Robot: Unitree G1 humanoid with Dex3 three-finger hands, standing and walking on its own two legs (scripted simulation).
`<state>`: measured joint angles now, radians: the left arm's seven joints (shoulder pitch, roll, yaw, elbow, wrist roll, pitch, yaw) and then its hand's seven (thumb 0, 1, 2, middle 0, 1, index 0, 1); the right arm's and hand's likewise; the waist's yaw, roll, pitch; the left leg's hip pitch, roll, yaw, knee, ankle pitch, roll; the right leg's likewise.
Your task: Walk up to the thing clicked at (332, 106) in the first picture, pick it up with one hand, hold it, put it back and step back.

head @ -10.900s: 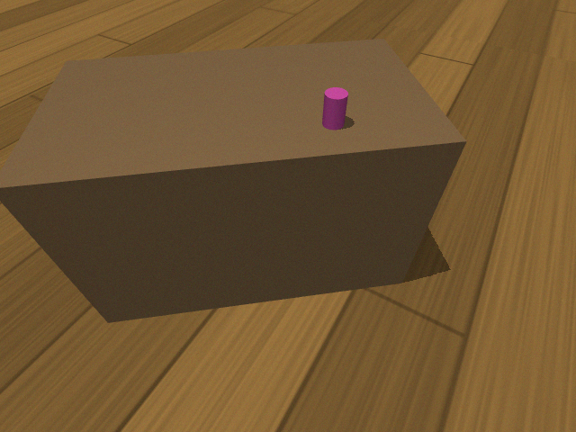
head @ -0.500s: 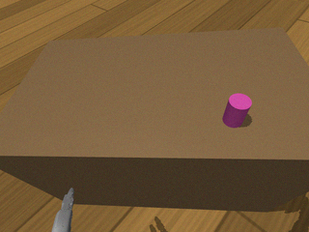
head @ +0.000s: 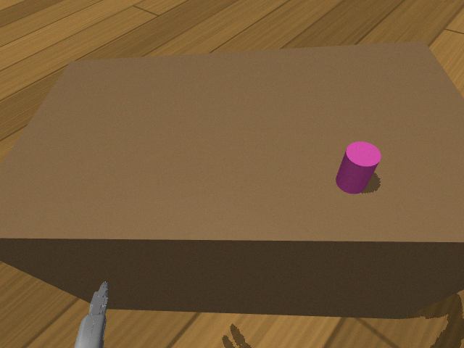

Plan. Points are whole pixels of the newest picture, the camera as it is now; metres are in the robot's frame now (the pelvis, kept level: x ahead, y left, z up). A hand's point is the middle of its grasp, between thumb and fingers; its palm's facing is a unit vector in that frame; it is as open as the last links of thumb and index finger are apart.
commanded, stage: approach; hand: right
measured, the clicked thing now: (356, 168) +0.47 -0.19 +0.00
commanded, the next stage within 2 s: close in in 0.32 s
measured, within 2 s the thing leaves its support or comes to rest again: neither
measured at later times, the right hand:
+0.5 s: hand (408, 174) +0.43 -0.27 +0.03, palm faces +0.06 +1.00 +0.06, open 17.5 cm
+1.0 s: hand (375, 171) +0.44 -0.21 +0.03, palm faces +0.13 +0.99 +0.02, open 17.5 cm
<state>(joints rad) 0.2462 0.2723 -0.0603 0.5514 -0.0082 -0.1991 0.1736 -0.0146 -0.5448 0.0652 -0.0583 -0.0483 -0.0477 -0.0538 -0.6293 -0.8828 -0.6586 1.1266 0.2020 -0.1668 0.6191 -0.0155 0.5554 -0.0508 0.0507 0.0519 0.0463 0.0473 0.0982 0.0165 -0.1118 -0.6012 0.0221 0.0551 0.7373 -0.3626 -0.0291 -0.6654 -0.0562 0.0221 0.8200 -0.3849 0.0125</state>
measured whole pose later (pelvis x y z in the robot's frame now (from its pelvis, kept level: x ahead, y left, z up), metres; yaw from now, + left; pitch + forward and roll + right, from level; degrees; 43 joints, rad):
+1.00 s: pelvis -0.03 +0.00 -0.04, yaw +2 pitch +18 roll +2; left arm 0.37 0.23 0.04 0.16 0.03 -0.08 0.02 -0.01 -0.52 0.04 -0.06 -0.05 -0.06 -0.05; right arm -0.69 -0.47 -0.46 1.00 0.10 -0.33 0.19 -0.01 0.53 -0.04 0.04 0.05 0.04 0.04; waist 0.15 0.01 -0.13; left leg -0.88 0.01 0.02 1.01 -0.43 -0.03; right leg -0.92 -0.07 0.00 1.06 -0.45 0.01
